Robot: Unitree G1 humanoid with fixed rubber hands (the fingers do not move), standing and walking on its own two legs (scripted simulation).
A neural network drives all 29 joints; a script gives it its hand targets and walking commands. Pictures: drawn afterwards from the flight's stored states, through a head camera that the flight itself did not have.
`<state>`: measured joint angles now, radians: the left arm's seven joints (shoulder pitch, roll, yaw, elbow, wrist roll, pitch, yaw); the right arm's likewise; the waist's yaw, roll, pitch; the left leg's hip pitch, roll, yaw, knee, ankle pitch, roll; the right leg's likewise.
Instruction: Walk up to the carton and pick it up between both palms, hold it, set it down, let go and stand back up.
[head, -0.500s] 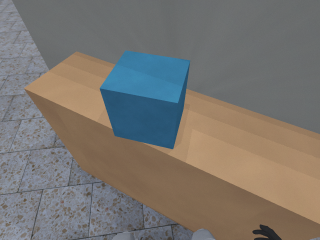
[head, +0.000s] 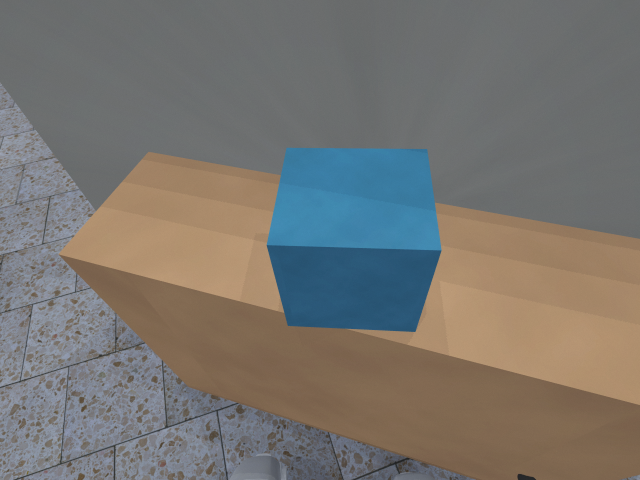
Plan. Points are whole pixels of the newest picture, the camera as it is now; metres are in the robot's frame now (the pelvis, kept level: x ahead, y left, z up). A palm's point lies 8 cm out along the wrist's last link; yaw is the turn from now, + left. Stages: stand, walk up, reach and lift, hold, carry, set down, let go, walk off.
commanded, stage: walk up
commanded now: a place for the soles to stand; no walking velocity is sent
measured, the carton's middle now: (353, 243) +0.41 -0.04 +0.05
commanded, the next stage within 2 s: reach and lift in 1.96 s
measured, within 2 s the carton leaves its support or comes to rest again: neither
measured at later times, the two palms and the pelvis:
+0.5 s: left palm (114, 466) +0.17 +0.29 -0.10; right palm out of the picture -0.01 -0.24 -0.08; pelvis +0.00 +0.05 +0.00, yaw -11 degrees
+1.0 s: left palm out of the picture +0.15 +0.26 -0.10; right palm out of the picture +0.04 -0.25 -0.08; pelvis +0.02 +0.02 +0.01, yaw -9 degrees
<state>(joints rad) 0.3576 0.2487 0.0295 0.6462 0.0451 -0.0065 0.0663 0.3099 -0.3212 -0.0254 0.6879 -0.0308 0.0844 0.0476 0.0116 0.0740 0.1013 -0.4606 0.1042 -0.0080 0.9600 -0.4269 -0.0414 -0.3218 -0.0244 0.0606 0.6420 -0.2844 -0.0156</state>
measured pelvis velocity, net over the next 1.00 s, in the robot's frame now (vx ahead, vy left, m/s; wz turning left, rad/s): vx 0.02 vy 0.02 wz -0.15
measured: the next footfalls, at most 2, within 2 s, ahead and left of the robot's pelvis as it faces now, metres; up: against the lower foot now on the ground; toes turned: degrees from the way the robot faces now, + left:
left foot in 0.06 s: +0.09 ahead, +0.14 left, +0.00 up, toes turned -6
right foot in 0.54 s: +0.04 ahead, -0.09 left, +0.00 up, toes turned -10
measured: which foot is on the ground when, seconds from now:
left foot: up 0.00-0.04, down 0.06-1.00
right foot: down 0.00-0.08, up 0.10-0.52, down 0.54-1.00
